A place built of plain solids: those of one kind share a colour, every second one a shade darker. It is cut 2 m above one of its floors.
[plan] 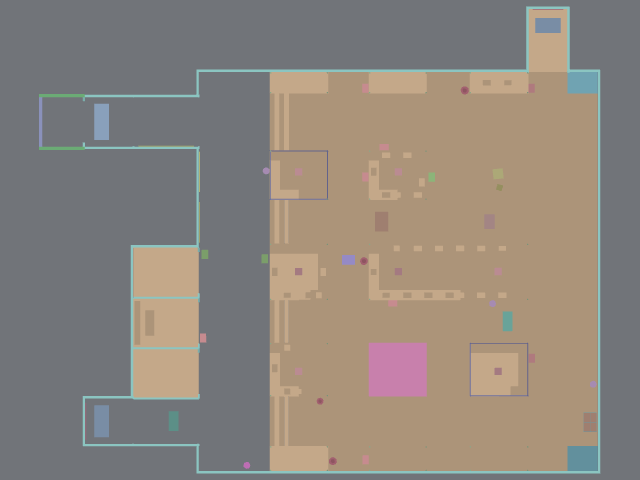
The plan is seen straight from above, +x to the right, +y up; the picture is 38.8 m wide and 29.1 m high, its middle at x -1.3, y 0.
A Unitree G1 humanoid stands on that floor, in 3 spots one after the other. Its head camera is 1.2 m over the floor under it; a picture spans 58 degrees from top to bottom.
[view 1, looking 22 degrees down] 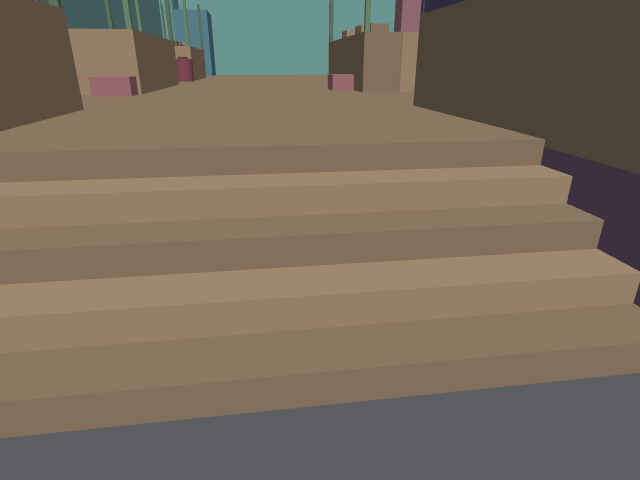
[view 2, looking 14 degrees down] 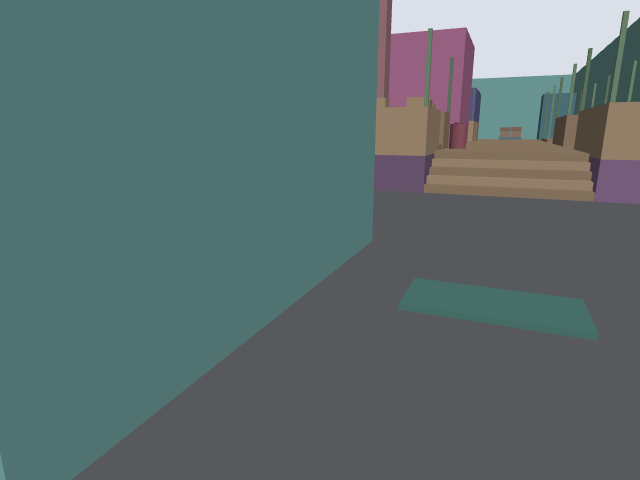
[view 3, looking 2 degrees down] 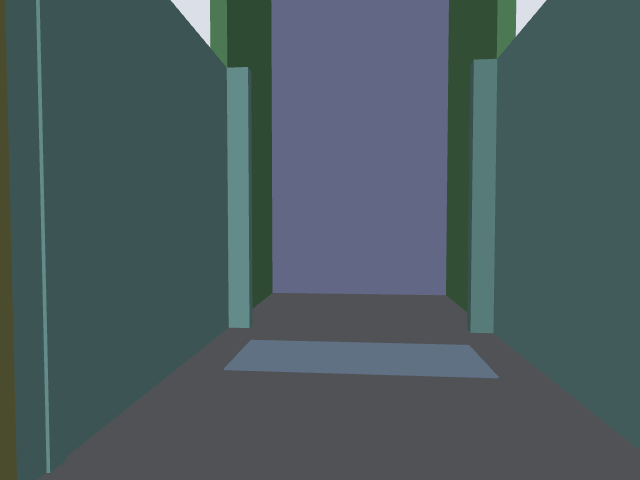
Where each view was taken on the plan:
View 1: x -5.62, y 7.16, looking -8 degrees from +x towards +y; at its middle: piece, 2.02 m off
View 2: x -13.27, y -10.99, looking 23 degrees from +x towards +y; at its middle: wall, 3.47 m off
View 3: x -10.64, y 7.16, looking -175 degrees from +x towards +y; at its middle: opp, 7.54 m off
